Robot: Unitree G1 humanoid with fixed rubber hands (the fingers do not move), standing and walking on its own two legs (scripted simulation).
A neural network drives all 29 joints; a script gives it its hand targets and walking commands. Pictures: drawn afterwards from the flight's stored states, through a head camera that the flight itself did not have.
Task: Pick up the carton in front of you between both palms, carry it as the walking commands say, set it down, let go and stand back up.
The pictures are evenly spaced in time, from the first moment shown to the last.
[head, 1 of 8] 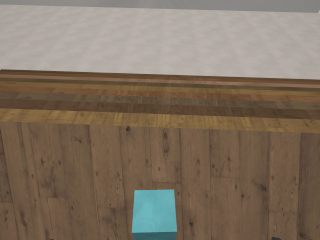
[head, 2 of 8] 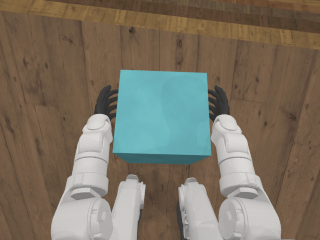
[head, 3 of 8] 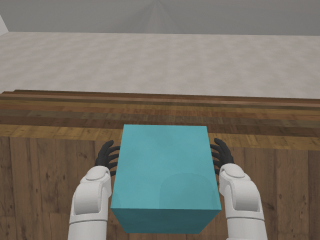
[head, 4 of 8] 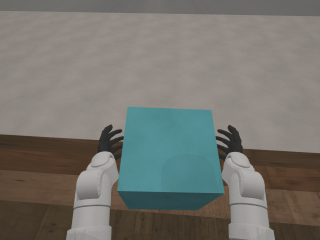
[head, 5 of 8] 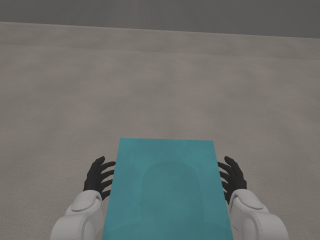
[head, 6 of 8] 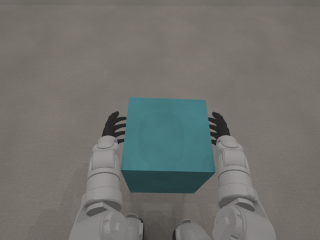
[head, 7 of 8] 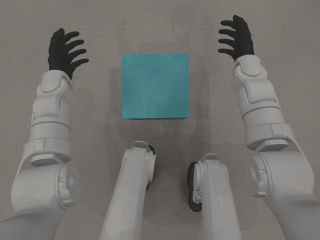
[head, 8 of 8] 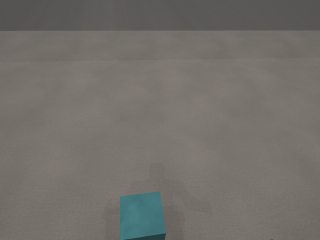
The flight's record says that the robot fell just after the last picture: no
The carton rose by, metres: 0.69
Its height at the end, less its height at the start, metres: -1.41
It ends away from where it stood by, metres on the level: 5.57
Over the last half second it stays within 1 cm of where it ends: yes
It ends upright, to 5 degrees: yes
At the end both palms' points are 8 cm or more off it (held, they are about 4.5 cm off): yes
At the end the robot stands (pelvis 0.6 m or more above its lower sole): yes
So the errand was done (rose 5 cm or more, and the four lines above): yes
